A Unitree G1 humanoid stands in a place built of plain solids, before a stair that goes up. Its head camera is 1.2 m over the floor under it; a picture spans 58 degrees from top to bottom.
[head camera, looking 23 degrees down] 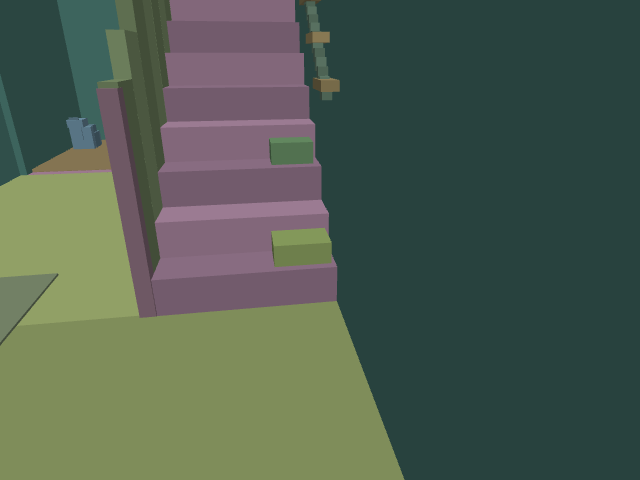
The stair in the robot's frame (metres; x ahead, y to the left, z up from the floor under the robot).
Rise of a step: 0.20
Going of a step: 0.25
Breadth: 0.92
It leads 9 degrees to the left of straight ahead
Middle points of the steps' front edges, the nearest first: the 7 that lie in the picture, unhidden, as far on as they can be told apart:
1.92 0.36 0.20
2.17 0.40 0.41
2.42 0.44 0.61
2.66 0.48 0.81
2.91 0.52 1.02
3.16 0.56 1.22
3.41 0.60 1.43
